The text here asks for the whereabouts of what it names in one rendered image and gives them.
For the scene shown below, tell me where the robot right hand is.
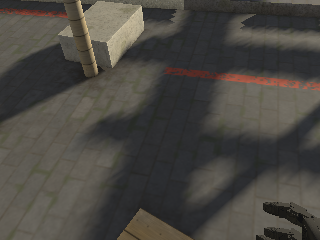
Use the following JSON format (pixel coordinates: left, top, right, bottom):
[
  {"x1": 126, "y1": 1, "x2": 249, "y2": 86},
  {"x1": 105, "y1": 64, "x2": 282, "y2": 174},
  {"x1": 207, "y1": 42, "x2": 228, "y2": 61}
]
[{"x1": 256, "y1": 202, "x2": 320, "y2": 240}]

